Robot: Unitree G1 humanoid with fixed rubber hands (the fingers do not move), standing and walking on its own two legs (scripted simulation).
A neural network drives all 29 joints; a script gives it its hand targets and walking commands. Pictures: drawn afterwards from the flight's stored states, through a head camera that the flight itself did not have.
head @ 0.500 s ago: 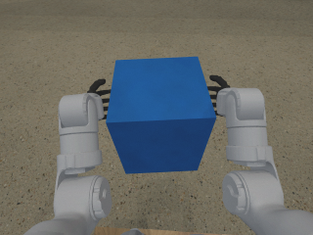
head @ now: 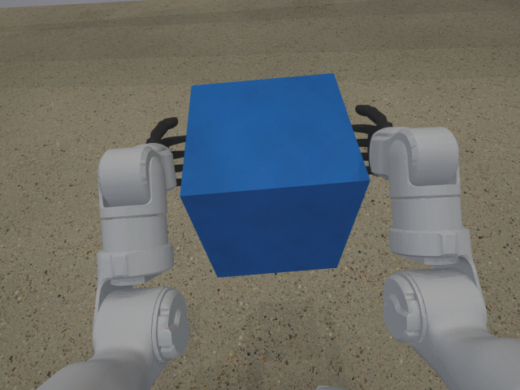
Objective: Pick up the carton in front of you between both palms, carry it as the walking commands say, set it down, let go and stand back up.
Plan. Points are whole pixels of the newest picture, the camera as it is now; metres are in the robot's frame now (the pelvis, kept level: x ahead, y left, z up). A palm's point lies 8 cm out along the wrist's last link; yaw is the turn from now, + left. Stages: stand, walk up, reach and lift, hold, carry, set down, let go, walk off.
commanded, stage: carry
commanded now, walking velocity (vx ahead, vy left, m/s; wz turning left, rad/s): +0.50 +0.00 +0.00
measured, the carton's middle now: (270, 184) +0.40 -0.01 +0.10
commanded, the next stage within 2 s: none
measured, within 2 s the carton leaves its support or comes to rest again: neither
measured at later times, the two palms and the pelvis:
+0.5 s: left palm (185, 100) +0.67 +0.17 +0.10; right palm (322, 91) +0.65 -0.13 +0.10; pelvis +0.30 +0.03 +0.00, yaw -1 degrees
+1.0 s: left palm (207, 46) +0.90 +0.13 +0.11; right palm (318, 34) +0.92 -0.17 +0.10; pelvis +0.60 -0.03 +0.01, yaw +3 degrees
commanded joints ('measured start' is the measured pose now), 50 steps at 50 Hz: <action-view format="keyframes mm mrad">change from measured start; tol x32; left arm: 1 -825 -998 -523 -148 -468 4 -225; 50 -196 -1232 -728 -298 -390 -112 -292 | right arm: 1 -825 1116 522 -131 418 -8 208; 50 -169 1277 701 -315 318 -124 313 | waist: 1 45 -134 -456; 17 -13 -145 -471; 20 -64 293 -712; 50 13 -70 -368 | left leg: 1 -357 61 -14 33 80 1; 14 -158 -20 139 -769 576 35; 18 503 4 112 -912 647 71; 20 975 389 -564 -867 855 303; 42 584 176 34 -888 1131 63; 46 -166 -55 56 -209 106 -48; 50 -188 96 -23 -274 227 -33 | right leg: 1 566 -314 487 -203 228 -140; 17 576 -142 22 29 952 15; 20 -133 90 87 654 -310 80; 21 -225 39 137 728 -291 61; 38 -237 -33 -23 13 153 79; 43 237 39 -131 -282 248 52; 46 796 -403 643 -338 203 -158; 50 547 -332 374 -419 201 -73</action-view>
